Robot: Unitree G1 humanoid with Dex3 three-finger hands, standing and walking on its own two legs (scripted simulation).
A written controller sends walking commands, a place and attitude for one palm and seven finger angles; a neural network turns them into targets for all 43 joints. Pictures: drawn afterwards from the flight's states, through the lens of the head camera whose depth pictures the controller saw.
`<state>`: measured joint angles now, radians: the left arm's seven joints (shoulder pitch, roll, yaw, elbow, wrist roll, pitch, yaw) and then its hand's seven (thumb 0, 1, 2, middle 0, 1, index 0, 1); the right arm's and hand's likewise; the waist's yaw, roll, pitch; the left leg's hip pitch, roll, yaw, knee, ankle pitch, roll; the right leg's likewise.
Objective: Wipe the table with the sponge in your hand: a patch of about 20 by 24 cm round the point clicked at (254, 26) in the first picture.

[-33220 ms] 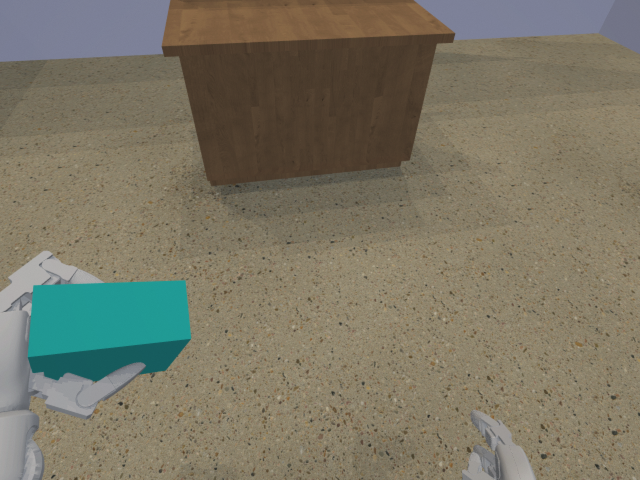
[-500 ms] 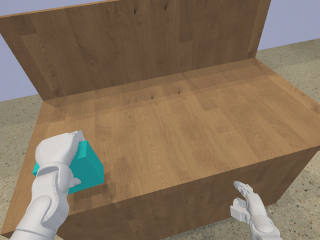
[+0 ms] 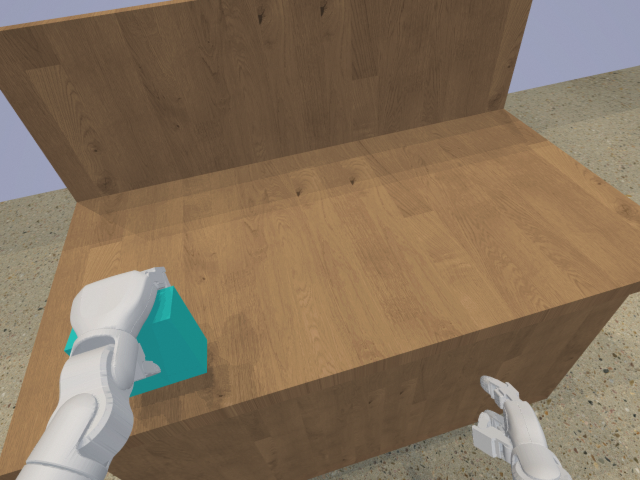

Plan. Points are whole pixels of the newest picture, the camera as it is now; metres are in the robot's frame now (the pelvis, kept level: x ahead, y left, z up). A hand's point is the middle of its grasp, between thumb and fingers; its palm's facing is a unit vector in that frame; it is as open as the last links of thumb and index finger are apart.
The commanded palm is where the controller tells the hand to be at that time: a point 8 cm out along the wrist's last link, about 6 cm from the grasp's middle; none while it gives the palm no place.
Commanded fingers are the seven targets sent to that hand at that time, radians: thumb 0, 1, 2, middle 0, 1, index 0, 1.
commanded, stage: move the sponge above the wiping area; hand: left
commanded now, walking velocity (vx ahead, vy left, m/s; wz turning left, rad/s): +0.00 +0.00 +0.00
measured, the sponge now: (151, 353) +0.24 +0.28 +0.03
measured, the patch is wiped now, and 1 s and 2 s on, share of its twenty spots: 0.00 0.00 0.10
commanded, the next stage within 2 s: lower the sponge onto the table in 0.36 s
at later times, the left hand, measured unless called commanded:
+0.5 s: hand (149, 324) +0.26 +0.27 +0.07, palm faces -0.03 -0.11 -0.99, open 10.1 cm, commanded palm +0.23 +0.27 +0.15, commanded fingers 0.00 0.10 1.30 -1.20 -1.60 -1.20 -1.60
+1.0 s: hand (153, 324) +0.26 +0.26 +0.07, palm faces +0.01 -0.10 -0.99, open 10.1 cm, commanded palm +0.23 +0.26 +0.14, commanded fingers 0.00 0.10 1.30 -1.20 -1.60 -1.20 -1.60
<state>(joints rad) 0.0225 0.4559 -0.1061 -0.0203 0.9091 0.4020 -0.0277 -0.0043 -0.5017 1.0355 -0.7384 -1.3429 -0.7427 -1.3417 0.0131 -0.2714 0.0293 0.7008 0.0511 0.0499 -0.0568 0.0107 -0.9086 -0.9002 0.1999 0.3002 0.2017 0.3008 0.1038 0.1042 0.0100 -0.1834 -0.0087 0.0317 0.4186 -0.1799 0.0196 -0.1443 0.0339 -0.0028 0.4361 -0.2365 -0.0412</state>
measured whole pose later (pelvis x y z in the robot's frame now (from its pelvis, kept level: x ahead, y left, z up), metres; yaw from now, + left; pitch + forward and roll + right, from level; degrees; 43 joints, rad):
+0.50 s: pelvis +0.00 +0.00 +0.00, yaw +0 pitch -3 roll +0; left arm 0.00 0.44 -0.14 -0.03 0.93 0.37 -0.02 0.00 -0.50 1.04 -0.74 -1.34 -0.74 -1.34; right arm -0.01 -0.26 0.04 0.69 0.04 0.05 -0.06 0.01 -0.91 -0.90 0.20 0.30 0.20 0.30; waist 0.12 0.10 0.01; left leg -0.18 -0.01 0.03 0.41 -0.18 0.02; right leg -0.14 0.03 -0.01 0.42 -0.24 -0.04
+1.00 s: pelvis +0.00 +0.00 +0.00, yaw +0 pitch -3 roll +0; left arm 0.02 0.43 -0.14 -0.02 0.94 0.38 0.03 0.00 -0.50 1.04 -0.74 -1.34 -0.75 -1.34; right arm -0.01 -0.25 0.03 0.70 0.04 0.05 -0.05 0.01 -0.91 -0.90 0.20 0.30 0.20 0.30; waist 0.12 0.09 0.00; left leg -0.18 -0.01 0.03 0.41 -0.18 0.02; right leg -0.14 0.04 0.00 0.42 -0.24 -0.04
